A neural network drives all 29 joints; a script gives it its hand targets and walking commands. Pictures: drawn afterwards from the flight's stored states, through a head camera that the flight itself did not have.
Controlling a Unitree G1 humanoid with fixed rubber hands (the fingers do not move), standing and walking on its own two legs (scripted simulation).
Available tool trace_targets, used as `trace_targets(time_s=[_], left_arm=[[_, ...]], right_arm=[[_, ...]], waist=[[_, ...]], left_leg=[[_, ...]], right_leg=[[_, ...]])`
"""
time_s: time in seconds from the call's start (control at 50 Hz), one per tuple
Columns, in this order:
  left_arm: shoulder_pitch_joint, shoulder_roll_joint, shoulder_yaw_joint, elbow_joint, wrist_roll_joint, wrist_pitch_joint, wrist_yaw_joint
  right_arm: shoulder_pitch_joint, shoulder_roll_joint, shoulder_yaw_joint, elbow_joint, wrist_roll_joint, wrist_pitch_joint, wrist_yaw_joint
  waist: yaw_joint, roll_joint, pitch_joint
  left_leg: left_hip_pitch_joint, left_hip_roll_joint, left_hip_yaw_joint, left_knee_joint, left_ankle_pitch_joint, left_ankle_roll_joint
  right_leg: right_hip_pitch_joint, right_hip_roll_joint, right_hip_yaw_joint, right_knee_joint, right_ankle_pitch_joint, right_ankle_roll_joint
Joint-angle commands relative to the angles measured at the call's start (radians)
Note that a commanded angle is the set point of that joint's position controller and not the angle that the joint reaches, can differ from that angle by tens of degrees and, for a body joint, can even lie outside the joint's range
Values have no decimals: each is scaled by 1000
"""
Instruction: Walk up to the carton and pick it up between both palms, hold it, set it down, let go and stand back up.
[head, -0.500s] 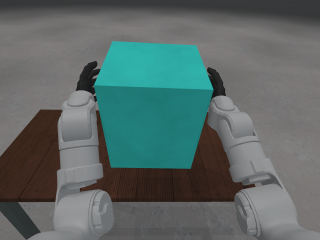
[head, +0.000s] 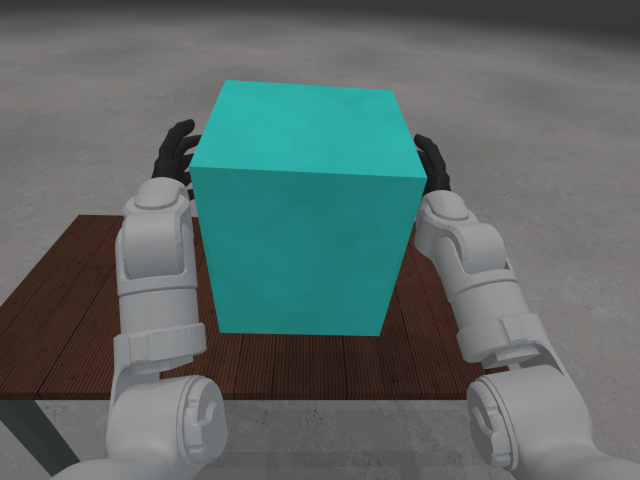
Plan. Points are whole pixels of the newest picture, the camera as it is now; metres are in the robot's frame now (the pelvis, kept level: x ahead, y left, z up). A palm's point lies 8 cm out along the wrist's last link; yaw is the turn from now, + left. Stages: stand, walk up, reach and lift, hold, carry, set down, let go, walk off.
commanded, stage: hold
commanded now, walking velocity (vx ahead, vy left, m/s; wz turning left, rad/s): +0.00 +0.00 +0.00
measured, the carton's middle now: (305, 212) +0.39 +0.00 +0.20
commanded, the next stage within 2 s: none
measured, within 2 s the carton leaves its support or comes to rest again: neither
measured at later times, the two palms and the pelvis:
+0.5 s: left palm (174, 185) +0.36 +0.15 +0.26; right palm (433, 195) +0.36 -0.15 +0.24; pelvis +0.00 +0.00 +0.00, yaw +0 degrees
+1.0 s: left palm (174, 184) +0.36 +0.15 +0.26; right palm (434, 194) +0.36 -0.15 +0.25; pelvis +0.00 +0.00 +0.00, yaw +0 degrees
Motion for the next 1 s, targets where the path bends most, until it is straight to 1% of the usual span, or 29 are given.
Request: trace_targets(time_s=[0.0, 0.02, 0.04, 0.1, 0.12, 0.14, 0.16, 0.2, 0.24, 0.3, 0.34, 0.36, 0.4, 0.48, 0.5, 0.52, 0.54, 0.58, 0.6, 0.62, 0.7, 0.72, 0.74, 0.78, 0.82, 0.84, 0.88, 0.94, 0.98], left_arm=[[-640, -499, -459, -88, -196, -77, -144], [-617, -501, -459, -69, -201, -76, -146], [-658, -496, -437, -78, -191, -84, -142], [-683, -506, -449, -102, -183, -92, -127], [-634, -502, -472, -92, -196, -86, -133], [-593, -477, -410, -48, -160, -75, -136], [-657, -508, -468, -110, -204, -84, -140], [-625, -485, -428, -17, -158, -71, -146], [-645, -474, -398, -20, -161, -81, -148], [-689, -509, -470, -90, -223, -103, -142], [-650, -480, -415, -54, -166, -86, -144], [-631, -476, -412, -22, -174, -79, -155], [-650, -480, -410, -51, -174, -90, -151], [-644, -507, -455, -57, -200, -85, -148], [-640, -490, -426, -62, -175, -86, -143], [-715, -479, -440, -86, -197, -96, -143], [-665, -508, -469, -124, -197, -91, -133], [-660, -507, -477, -47, -210, -83, -141], [-647, -505, -464, -61, -199, -81, -137], [-670, -527, -505, -142, -225, -91, -135], [-616, -495, -446, -94, -177, -73, -149], [-624, -475, -426, -78, -173, -71, -145], [-597, -502, -440, -57, -184, -69, -148], [-690, -495, -457, -102, -196, -82, -141], [-639, -514, -487, -127, -214, -75, -135], [-667, -503, -467, -108, -196, -77, -134], [-649, -485, -458, -80, -201, -77, -147], [-651, -496, -452, -25, -191, -75, -148], [-620, -519, -460, -67, -176, -74, -140]], right_arm=[[-807, 560, 280, -394, 124, -84, 155], [-796, 552, 263, -379, 119, -76, 152], [-841, 593, 293, -406, 129, -85, 156], [-812, 585, 290, -339, 136, -81, 165], [-792, 563, 277, -358, 120, -77, 160], [-765, 560, 276, -319, 119, -70, 159], [-793, 554, 252, -357, 121, -81, 158], [-789, 538, 244, -293, 96, -69, 161], [-827, 579, 261, -326, 112, -81, 162], [-807, 586, 265, -373, 112, -88, 154], [-814, 574, 282, -321, 118, -77, 155], [-781, 568, 261, -321, 111, -76, 153], [-819, 622, 314, -364, 124, -86, 157], [-755, 576, 269, -345, 124, -73, 143], [-762, 572, 289, -309, 143, -71, 150], [-766, 578, 260, -296, 117, -73, 155], [-775, 599, 304, -346, 140, -82, 160], [-819, 565, 262, -360, 118, -79, 146], [-859, 574, 286, -412, 138, -88, 148], [-801, 595, 302, -396, 139, -82, 144], [-763, 559, 283, -354, 136, -65, 145], [-812, 566, 300, -374, 150, -72, 148], [-788, 553, 274, -371, 134, -69, 145], [-796, 592, 297, -358, 158, -65, 149], [-743, 551, 264, -363, 147, -63, 146], [-807, 566, 277, -379, 132, -69, 151], [-773, 572, 273, -363, 121, -62, 145], [-807, 565, 259, -343, 121, -67, 153], [-793, 558, 268, -343, 132, -74, 158]], waist=[[-20, 61, -374], [-23, 57, -324], [17, 30, -366], [23, 81, -371], [-5, 54, -390], [12, 41, -309], [-23, 55, -362], [-18, 59, -287], [20, 21, -298], [-35, 40, -408], [18, 39, -371], [-3, 30, -323], [40, 5, -355], [-40, 54, -338], [5, 56, -350], [-8, 66, -343], [17, 79, -386], [-23, 51, -353], [4, 57, -395], [-24, 66, -417], [-8, 33, -343], [37, 47, -346], [-7, 36, -346], [16, 59, -350], [-40, 82, -348], [-4, 69, -362], [-19, 24, -329], [-8, 48, -272], [-1, 66, -328]], left_leg=[[39, -113, 88, -17, 221, 13], [26, -110, 88, -23, 197, 17], [13, -122, 85, -22, 198, 35], [23, -113, 84, -22, 201, 11], [39, -104, 84, -25, 210, 9], [15, -112, 95, -36, 204, 21], [7, -106, 83, -21, 201, 10], [19, -100, 86, -45, 134, 25], [-10, -115, 100, -43, 156, 36], [53, -106, 84, -13, 214, 23], [28, -112, 90, -29, 190, 37], [-4, -117, 96, -29, 162, 35], [0, -117, 94, -32, 198, 47], [31, -111, 90, -16, 220, 17], [28, -113, 92, -26, 223, 19], [4, -116, 93, -26, 150, 21], [21, -110, 91, -9, 251, 7], [29, -112, 86, -9, 194, 11], [28, -115, 87, -7, 223, 12], [51, -109, 86, 8, 292, 8], [30, -110, 87, -20, 238, 14], [14, -119, 96, -22, 205, 21], [13, -117, 93, -14, 243, 15], [2, -119, 91, -12, 218, 12], [47, -106, 86, -10, 248, -6], [38, -111, 86, -10, 224, 9], [14, -115, 87, -16, 198, 26], [-18, -115, 97, -35, 135, 16], [25, -106, 93, -24, 223, 4]], right_leg=[[149, 100, -31, -5, 165, 49], [113, 98, -28, -9, 145, 51], [138, 93, -24, -9, 141, 60], [128, 109, -28, -1, 114, 40], [132, 109, -34, 7, 149, 48], [138, 107, -30, -3, 139, 52], [128, 102, -17, 2, 153, 45], [87, 96, -22, -16, 85, 41], [129, 95, -27, -11, 104, 55], [123, 102, -32, -4, 173, 56], [125, 97, -20, -8, 136, 51], [137, 95, -21, -10, 137, 52], [162, 92, -27, -1, 170, 62], [140, 99, -22, -5, 182, 52], [144, 103, -25, 5, 170, 53], [114, 93, -21, -3, 93, 47], [160, 108, -33, 21, 175, 46], [116, 100, -33, -3, 144, 51], [135, 105, -36, 1, 153, 53], [148, 107, -25, 16, 232, 56], [148, 105, -28, 4, 186, 55], [150, 105, -23, -1, 141, 51], [151, 109, -19, 0, 184, 52], [149, 107, -27, 10, 138, 53], [148, 110, -31, 9, 187, 47], [118, 102, -30, 1, 154, 49], [125, 100, -25, -8, 162, 56], [109, 97, -27, -16, 83, 43], [143, 109, -32, -2, 156, 40]])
